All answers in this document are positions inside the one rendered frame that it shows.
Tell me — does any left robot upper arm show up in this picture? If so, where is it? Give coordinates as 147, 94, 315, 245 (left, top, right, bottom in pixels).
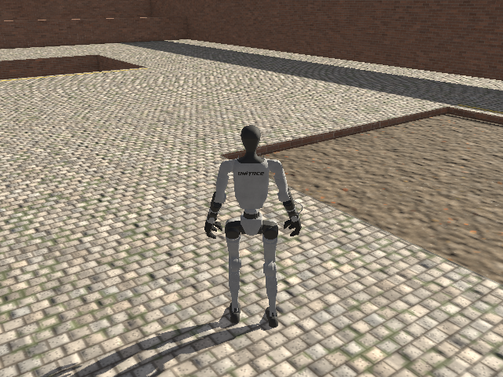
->
214, 159, 235, 203

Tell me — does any robot right hand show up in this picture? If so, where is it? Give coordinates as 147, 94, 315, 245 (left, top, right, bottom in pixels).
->
284, 218, 302, 236

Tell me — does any robot left forearm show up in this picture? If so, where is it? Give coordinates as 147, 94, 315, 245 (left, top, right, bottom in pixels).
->
207, 192, 222, 224

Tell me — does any robot right forearm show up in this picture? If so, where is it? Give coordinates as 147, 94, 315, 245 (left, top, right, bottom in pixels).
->
283, 190, 299, 222

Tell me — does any robot foot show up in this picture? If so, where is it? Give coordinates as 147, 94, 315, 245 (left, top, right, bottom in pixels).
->
229, 303, 240, 324
266, 307, 278, 328

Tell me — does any robot left foot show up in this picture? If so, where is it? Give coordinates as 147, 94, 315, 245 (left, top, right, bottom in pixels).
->
229, 303, 240, 324

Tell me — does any robot left hand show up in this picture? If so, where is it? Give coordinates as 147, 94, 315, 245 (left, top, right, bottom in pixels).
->
204, 220, 222, 239

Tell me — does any right robot upper arm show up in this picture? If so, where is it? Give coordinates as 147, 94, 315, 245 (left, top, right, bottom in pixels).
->
267, 159, 290, 202

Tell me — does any robot right foot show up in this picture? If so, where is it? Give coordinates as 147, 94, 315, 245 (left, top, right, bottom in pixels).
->
266, 307, 278, 328

